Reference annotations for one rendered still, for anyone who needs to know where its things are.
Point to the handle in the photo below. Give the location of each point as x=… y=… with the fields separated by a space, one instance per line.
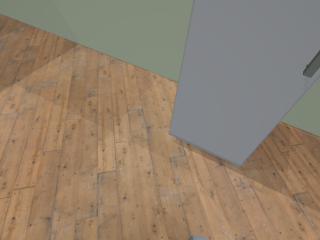
x=313 y=66

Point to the fridge door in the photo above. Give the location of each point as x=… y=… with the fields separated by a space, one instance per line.
x=243 y=70

